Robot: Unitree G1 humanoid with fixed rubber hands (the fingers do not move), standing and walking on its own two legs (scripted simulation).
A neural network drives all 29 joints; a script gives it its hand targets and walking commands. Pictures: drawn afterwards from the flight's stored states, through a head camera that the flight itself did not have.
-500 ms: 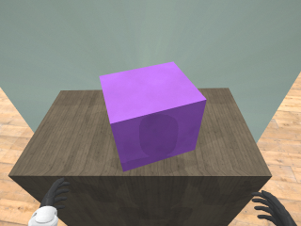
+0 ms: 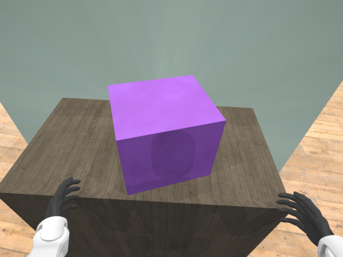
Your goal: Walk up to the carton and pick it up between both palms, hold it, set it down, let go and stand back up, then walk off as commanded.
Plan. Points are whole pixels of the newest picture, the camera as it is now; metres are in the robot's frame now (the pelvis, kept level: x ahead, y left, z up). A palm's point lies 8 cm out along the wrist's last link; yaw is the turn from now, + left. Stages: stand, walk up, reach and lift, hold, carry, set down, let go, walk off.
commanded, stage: reach and lift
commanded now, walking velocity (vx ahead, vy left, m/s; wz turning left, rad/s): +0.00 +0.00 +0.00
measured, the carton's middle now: (161, 132) +0.46 +0.04 +0.04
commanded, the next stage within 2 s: none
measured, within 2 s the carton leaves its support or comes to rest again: neither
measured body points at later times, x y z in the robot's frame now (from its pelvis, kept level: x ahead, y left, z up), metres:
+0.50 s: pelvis +0.05 +0.03 +0.00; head +0.06 +0.05 +0.45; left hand +0.26 +0.23 +0.05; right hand +0.26 -0.27 +0.06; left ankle +0.02 +0.16 -0.74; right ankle +0.07 -0.06 -0.74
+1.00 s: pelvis +0.04 +0.03 +0.00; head +0.05 +0.05 +0.45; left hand +0.28 +0.25 +0.09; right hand +0.32 -0.26 +0.10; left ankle +0.02 +0.16 -0.74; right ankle +0.06 -0.06 -0.74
